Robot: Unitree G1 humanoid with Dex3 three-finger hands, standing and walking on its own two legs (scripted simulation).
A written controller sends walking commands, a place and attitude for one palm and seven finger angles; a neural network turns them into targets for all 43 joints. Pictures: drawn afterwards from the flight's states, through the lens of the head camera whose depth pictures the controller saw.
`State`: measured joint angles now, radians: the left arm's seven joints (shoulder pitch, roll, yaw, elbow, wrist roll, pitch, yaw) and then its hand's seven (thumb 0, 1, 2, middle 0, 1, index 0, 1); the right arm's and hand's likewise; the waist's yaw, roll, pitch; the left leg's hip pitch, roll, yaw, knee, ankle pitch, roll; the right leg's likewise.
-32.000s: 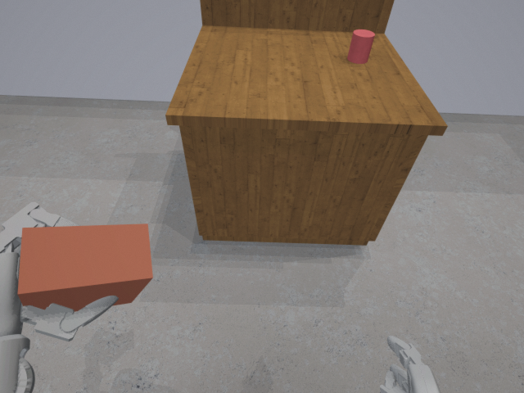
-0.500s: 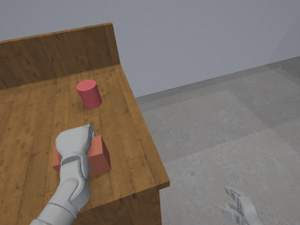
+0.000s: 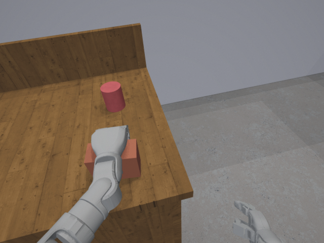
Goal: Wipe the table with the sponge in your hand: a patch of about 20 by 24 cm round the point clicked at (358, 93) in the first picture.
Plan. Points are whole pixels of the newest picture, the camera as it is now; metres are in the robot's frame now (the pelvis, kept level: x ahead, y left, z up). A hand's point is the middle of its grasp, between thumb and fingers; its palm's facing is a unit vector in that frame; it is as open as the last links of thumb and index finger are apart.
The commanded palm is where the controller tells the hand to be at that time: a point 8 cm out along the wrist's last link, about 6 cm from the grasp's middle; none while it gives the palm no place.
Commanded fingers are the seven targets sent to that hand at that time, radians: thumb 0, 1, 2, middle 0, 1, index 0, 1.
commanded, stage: slide across to the third lane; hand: left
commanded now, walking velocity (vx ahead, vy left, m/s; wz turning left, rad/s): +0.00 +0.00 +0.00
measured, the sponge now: (116, 164) +0.32 +0.19 +0.01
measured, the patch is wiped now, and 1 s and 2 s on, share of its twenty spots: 0.80 0.80 0.80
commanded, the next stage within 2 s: wipe forward along the third lane in 0.96 s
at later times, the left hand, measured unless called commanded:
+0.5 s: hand (121, 151) +0.33 +0.17 +0.06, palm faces -0.01 +0.00 -1.00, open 10.0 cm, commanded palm +0.30 +0.13 +0.09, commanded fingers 0.00 0.10 1.30 -1.20 -1.60 -1.20 -1.60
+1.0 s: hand (121, 151) +0.33 +0.17 +0.06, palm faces +0.00 -0.02 -1.00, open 10.0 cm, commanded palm +0.30 +0.13 +0.09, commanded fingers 0.00 0.10 1.30 -1.20 -1.60 -1.20 -1.60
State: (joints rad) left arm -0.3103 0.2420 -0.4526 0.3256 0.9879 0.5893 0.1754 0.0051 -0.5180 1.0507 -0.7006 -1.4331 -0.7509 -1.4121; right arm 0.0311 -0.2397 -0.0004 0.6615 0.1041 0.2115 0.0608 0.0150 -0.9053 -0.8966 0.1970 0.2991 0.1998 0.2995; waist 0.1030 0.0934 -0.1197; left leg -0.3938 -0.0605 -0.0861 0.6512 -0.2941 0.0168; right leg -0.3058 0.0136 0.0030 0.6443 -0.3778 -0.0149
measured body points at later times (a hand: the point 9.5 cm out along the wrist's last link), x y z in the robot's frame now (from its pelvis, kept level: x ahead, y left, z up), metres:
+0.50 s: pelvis -0.02 -0.02 +0.00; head -0.04 -0.06 +0.45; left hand +0.33 +0.17 +0.11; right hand +0.17 -0.25 -0.11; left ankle +0.03 +0.11 -0.72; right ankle -0.03 -0.12 -0.72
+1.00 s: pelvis -0.01 -0.02 +0.00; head -0.03 -0.06 +0.45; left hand +0.33 +0.17 +0.11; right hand +0.21 -0.24 -0.10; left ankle +0.03 +0.11 -0.72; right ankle -0.03 -0.12 -0.72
